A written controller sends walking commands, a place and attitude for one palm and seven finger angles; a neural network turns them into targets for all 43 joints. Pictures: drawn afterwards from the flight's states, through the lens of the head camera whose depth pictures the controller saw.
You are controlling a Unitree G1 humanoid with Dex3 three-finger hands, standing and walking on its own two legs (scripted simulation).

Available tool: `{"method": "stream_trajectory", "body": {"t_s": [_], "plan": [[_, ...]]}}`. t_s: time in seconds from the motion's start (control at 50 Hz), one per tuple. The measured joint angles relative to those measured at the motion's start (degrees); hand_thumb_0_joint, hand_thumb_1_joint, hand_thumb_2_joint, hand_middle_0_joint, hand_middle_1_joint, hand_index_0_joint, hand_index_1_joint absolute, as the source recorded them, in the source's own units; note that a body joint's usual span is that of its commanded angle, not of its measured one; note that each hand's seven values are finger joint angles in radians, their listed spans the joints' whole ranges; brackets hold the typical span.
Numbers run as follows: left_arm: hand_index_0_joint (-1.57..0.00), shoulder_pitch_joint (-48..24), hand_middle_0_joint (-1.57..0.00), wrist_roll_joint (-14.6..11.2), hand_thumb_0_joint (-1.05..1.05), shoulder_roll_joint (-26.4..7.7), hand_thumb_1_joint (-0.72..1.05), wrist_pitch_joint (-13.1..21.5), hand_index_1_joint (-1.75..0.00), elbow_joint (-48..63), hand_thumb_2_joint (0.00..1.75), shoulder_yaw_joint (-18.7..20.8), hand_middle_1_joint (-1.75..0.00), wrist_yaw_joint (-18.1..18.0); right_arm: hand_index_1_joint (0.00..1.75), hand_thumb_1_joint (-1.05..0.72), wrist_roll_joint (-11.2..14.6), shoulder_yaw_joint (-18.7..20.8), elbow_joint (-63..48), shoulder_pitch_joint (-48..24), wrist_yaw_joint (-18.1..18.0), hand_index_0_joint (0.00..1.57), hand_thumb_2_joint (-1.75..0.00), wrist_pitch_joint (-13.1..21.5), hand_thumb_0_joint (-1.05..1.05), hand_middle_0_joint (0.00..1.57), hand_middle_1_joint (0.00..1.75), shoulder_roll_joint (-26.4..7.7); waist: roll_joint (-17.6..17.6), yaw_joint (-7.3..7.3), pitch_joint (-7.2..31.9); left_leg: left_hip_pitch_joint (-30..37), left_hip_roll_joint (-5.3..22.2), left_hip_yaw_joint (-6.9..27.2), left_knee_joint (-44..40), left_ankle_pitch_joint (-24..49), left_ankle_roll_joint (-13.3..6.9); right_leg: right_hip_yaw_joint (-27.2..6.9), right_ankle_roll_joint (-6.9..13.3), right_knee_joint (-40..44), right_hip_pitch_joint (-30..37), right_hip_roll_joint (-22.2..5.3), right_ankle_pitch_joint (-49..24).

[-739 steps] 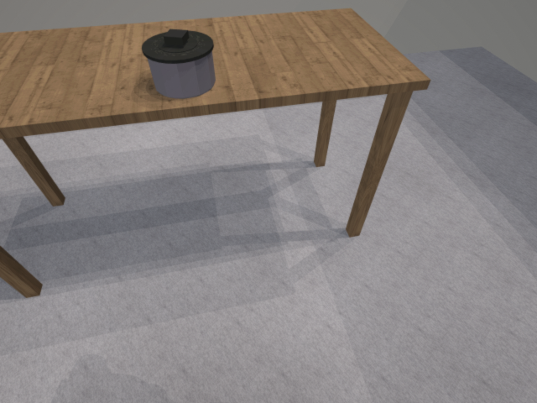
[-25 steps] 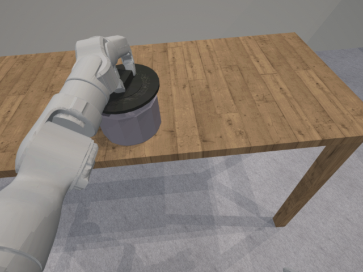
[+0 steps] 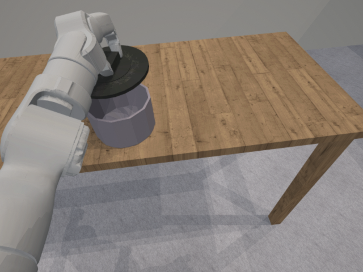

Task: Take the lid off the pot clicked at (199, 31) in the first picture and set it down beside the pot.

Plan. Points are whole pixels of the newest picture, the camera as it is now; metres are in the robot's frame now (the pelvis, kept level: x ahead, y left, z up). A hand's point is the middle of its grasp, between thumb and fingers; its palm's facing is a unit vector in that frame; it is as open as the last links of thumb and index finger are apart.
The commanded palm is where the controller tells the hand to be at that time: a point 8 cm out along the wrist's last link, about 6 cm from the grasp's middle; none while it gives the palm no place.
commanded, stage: lift the lid straight up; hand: left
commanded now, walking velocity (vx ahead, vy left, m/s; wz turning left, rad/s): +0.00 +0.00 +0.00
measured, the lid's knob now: (106, 61) +0.51 +0.13 +0.23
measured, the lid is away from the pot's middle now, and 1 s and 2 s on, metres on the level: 0.01 0.02 0.14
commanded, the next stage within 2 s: move the lid sideways beside the pot in 0.84 s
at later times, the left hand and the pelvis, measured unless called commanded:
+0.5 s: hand (95, 38) +0.48 +0.12 +0.29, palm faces -0.22 -0.17 -0.96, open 8.3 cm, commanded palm +0.47 +0.13 +0.36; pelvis +0.00 +0.00 +0.00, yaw +1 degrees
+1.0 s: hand (78, 32) +0.48 +0.15 +0.30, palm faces -0.19 -0.16 -0.97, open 8.3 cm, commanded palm +0.47 +0.15 +0.37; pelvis +0.00 +0.00 +0.00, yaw +1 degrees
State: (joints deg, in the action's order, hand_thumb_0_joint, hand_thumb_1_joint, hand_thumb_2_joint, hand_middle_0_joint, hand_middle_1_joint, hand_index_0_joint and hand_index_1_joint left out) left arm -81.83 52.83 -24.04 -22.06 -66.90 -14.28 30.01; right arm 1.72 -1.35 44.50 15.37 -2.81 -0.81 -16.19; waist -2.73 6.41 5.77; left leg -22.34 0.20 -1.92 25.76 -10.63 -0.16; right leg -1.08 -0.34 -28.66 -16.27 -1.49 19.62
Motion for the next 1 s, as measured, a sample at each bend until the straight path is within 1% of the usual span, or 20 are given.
{"method": "stream_trajectory", "body": {"t_s": [0.08,0.24,0.42,0.54,0.66,0.78,0.84,0.96,1.0], "plan": [[-0.55,-0.3,-0.65,0.0,-0.03,-0.5,0.19,-0.5,-0.96,1.0,0.81,-0.8,-1.0,0.5,0.3,-0.91,0.1,0.1,-0.4,-0.1,0.2,0.2,-0.9,0.3,0.0,0.2,0.3,0.0,-0.1,-0.18,0.0,-0.1,-0.1,0.1,-0.1,0.1,0.1,0.1,-0.1,0.2,0.0,-0.1,-0.1],[-0.56,-2.3,-0.65,-0.1,-0.03,0.1,0.19,-1.2,-0.96,1.2,0.81,-1.6,-1.0,1.3,0.3,-0.91,0.2,-0.1,-0.4,-1.2,0.4,0.2,-0.9,0.9,0.0,0.2,0.3,0.3,0.1,-0.72,0.1,-0.3,-0.3,0.5,-0.1,0.3,0.0,0.5,-0.1,0.2,0.0,-0.3,-0.2],[-0.56,-5.7,-0.65,0.6,-0.03,1.0,0.19,-2.4,-0.96,-0.3,0.82,-2.4,-1.0,0.9,0.3,-0.91,0.3,-0.6,-0.4,-1.9,0.4,0.2,-0.9,1.6,0.0,0.2,0.3,0.5,0.0,-0.82,0.2,-0.6,-0.4,0.7,-0.4,0.8,0.0,0.7,-0.2,0.4,-0.3,-0.3,-0.5],[-0.56,-7.5,-0.66,1.0,-0.03,0.9,0.19,-2.9,-0.96,-1.8,0.81,-0.8,-1.0,0.9,0.3,-0.91,0.2,-0.9,0.0,-1.7,0.3,0.2,-0.9,1.8,0.0,0.2,0.3,0.6,-0.1,-0.52,0.4,-0.4,-0.4,0.5,-0.8,0.9,0.0,0.4,-0.2,0.5,-0.3,-0.3,-0.6],[-0.56,-9.4,-0.66,1.8,-0.03,-0.4,0.19,-3.9,-0.96,-3.9,0.82,0.9,-1.0,1.0,0.3,-0.91,0.1,-1.0,0.2,-1.1,0.2,0.2,-0.9,1.8,0.0,0.2,0.3,0.3,-0.3,0.1,0.6,-0.3,-0.1,0.2,-1.0,0.9,-0.1,0.1,-0.1,0.9,-0.3,-0.1,-0.7],[-0.56,-9.6,-0.66,2.5,-0.03,-1.8,0.19,-4.7,-0.96,-3.9,0.82,1.0,-1.0,1.2,0.3,-0.91,0.2,-0.6,0.3,-0.1,0.5,0.2,-0.9,1.2,0.0,0.2,0.3,-0.2,-0.1,0.18,0.8,-0.2,0.1,0.0,-0.9,0.6,-0.1,-0.1,-0.1,1.2,-0.1,0.1,-0.8],[-0.56,-8.8,-0.66,2.3,-0.03,-2.3,0.19,-5.2,-0.96,-2.8,0.82,0.5,-1.0,1.6,0.3,-0.91,0.2,-0.4,0.2,0.1,0.5,0.2,-0.9,0.7,0.0,0.2,0.3,-0.4,0.1,0.12,0.6,-0.1,0.1,0.1,-0.8,0.5,-0.1,0.0,-0.1,1.4,0.2,0.1,-0.8],[-0.56,-6.8,-0.66,1.7,-0.03,-2.2,0.19,-4.4,-0.96,0.8,0.81,-1.1,-1.0,2.2,0.3,-0.91,0.3,-0.1,0.0,0.0,0.6,0.2,-0.9,1.5,0.0,0.2,0.3,-0.4,0.3,-0.48,0.3,-0.2,-0.2,0.6,-0.5,0.6,0.0,0.5,-0.2,1.5,0.5,0.0,-0.8],[-0.56,-5.9,-0.66,2.4,-0.03,-2.4,0.19,-3.2,-0.96,2.2,0.81,-1.3,-1.0,2.5,0.3,-0.91,0.4,-0.1,-0.3,-0.4,0.6,0.2,-0.9,1.4,0.0,0.2,0.3,-0.2,0.3,-0.63,0.3,-0.4,-0.2,0.7,-0.3,0.5,-0.1,0.6,-0.2,1.3,0.3,-0.1,-0.8]]}}
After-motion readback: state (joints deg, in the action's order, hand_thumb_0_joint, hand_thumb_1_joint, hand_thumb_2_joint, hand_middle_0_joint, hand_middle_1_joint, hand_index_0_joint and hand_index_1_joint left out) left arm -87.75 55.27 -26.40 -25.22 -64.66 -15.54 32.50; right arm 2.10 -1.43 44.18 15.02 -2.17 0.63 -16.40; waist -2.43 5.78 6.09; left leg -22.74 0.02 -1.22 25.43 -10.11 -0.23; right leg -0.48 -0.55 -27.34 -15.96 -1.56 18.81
